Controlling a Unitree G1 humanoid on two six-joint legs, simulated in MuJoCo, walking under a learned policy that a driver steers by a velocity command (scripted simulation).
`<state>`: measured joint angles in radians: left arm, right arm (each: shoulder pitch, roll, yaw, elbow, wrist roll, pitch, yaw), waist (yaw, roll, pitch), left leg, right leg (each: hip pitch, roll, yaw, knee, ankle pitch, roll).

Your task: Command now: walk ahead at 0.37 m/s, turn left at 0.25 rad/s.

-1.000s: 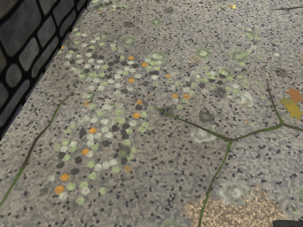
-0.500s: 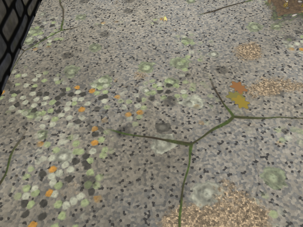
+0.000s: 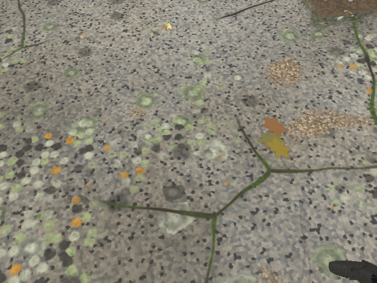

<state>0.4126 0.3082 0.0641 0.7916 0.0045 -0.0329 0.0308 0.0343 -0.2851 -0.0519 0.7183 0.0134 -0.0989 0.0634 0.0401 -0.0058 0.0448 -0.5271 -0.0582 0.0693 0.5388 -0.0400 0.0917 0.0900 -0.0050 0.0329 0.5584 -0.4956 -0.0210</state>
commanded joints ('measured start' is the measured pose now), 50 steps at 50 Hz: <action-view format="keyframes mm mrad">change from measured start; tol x32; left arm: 1 121 69 -7 -86 4 -43 -10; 50 -168 112 41 -103 -28 57 13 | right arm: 1 337 -217 -67 16 -6 -3 -7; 50 117 -123 -28 -29 -24 96 -95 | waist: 1 -111 233 -485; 21 -13 152 -134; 24 -83 -297 -218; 50 -48 144 -50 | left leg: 1 959 408 -895 -195 38 326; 10 224 204 -307 -244 576 209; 21 317 129 -506 -45 88 62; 24 -43 -85 -226 449 -681 -96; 28 -78 22 -190 705 -454 -194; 41 471 69 -107 -192 -66 -67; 50 417 344 -250 -199 280 159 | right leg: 1 -679 105 106 873 -70 52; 20 -468 44 81 -33 296 102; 24 -96 -432 551 -199 937 -241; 41 -396 -188 88 -117 453 -83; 43 -499 -59 -7 75 -78 61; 50 -626 -14 55 508 -27 128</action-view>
